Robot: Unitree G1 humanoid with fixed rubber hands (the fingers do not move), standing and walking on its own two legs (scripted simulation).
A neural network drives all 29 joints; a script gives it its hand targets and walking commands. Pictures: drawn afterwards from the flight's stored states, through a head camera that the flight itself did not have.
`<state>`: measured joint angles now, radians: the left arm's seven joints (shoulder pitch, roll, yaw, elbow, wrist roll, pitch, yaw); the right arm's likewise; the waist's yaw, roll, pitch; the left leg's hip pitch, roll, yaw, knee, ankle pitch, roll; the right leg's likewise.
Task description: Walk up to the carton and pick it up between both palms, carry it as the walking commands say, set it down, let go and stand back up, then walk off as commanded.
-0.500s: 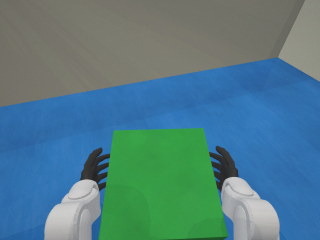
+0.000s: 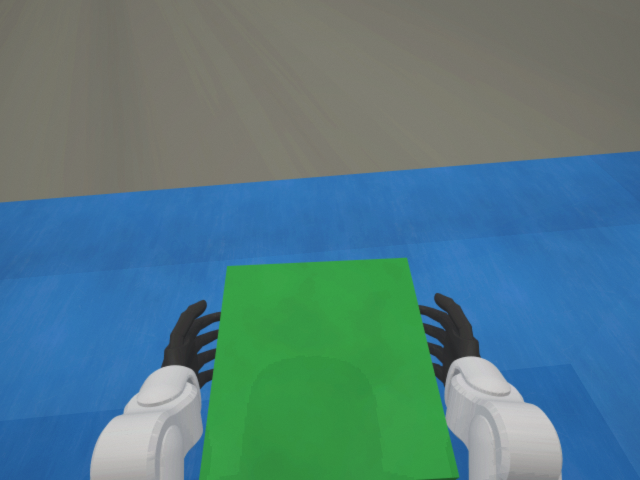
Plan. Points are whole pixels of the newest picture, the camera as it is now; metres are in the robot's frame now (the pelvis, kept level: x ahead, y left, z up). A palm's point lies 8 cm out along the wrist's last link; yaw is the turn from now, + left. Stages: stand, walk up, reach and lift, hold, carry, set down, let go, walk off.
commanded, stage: carry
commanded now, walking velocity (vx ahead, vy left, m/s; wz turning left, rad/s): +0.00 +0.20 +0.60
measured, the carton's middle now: (323, 395) +0.24 +0.00 +0.03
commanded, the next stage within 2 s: none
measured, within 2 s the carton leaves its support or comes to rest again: neither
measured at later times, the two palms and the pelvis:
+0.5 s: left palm out of the picture +0.16 +0.34 +0.08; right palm (267, 384) +0.23 +0.06 +0.06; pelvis -0.03 +0.14 -0.02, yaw +16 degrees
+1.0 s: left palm out of the picture -0.01 +0.54 +0.05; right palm (17, 468) +0.16 +0.30 +0.06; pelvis -0.12 +0.28 -0.02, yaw +34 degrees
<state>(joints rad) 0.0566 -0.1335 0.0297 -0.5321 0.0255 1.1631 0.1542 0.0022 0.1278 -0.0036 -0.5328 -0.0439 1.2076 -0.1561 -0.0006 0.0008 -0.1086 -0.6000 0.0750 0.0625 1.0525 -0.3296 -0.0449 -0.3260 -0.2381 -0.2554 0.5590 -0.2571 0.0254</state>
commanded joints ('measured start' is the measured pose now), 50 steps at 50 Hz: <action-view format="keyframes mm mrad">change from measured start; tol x32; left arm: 1 -353 -700 -554 -86 -250 9 -124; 50 -439 -890 -655 -155 -308 -26 -138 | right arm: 1 -311 752 587 -46 245 1 96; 50 -325 876 567 -88 275 -69 139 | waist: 1 1 -263 -83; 6 -14 -215 -165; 9 -39 458 -194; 22 -1 113 -204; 25 12 -363 -106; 41 -8 -282 -126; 44 -32 378 -158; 50 -6 174 -239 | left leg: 1 32 -10 83 -176 -11 7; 7 414 -43 61 -672 134 63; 10 497 268 -349 -633 766 251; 22 222 102 -263 -638 367 207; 25 -221 -75 -23 -10 -240 39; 29 -141 -9 -66 225 6 2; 42 316 -65 118 -599 64 36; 45 539 298 -414 -614 897 262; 50 360 115 -148 -601 439 208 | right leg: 1 112 -182 69 -154 287 -59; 6 100 -205 14 34 228 -1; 9 -445 87 62 615 -602 109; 22 66 177 136 1 -88 5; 25 232 -458 691 -324 292 -241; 41 142 -246 19 -13 333 -2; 44 -427 46 -34 541 -564 114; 50 -249 102 155 603 -213 68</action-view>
